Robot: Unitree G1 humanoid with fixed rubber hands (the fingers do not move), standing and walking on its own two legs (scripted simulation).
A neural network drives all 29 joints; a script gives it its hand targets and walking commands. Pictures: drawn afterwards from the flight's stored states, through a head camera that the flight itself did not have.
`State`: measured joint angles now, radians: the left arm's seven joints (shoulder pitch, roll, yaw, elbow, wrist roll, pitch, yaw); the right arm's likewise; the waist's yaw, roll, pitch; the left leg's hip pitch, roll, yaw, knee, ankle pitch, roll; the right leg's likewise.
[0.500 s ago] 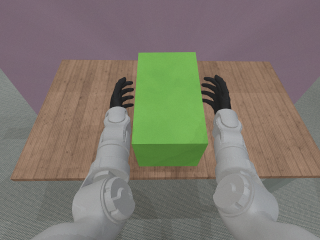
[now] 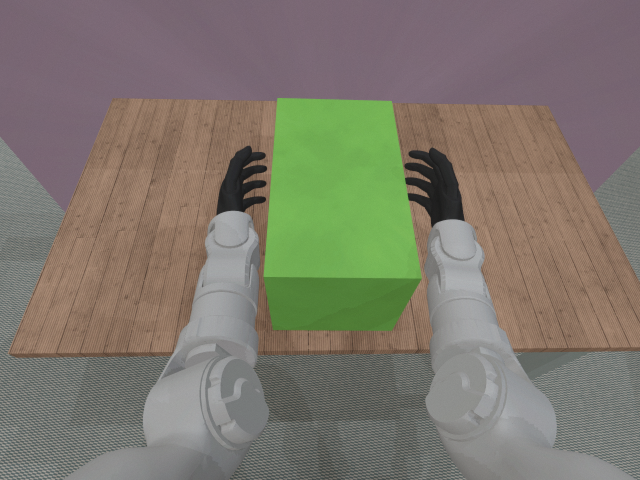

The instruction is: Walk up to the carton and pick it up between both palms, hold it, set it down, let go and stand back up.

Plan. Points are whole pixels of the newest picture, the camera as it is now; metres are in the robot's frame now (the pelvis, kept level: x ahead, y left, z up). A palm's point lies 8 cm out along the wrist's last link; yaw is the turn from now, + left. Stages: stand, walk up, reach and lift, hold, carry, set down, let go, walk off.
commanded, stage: set down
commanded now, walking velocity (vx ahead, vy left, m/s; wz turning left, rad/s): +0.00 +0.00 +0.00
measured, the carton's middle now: (333, 212) +0.48 +0.00 +0.00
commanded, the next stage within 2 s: none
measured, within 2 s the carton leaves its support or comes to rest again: neither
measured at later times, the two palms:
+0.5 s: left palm (233, 212) +0.42 +0.13 +0.06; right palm (443, 214) +0.43 -0.13 +0.07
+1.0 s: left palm (231, 238) +0.41 +0.14 +0.02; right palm (433, 237) +0.42 -0.13 +0.03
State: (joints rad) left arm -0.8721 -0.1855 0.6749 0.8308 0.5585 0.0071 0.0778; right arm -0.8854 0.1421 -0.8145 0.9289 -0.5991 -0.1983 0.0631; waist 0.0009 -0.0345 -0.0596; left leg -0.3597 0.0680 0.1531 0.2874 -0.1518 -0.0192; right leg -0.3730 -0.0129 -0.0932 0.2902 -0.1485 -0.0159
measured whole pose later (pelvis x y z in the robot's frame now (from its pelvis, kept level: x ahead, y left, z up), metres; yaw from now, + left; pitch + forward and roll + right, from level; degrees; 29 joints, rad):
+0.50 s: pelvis +0.00 +0.00 +0.00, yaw +0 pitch +13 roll +0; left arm -0.88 -0.19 0.71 0.83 0.58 -0.02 0.07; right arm -0.90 0.15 -0.82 0.90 -0.62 -0.18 0.08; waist 0.01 -0.03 -0.04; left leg -0.36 0.06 0.15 0.27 -0.14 -0.02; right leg -0.38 -0.01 -0.09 0.29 -0.14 -0.02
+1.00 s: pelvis -0.01 +0.00 -0.01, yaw -2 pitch +18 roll +0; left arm -0.87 -0.07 0.49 1.04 0.38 -0.07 0.16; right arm -0.89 0.03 -0.61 1.11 -0.40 -0.15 0.00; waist 0.05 -0.05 -0.11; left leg -0.50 0.09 0.16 0.36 -0.16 -0.02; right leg -0.51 0.01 -0.06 0.33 -0.13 -0.02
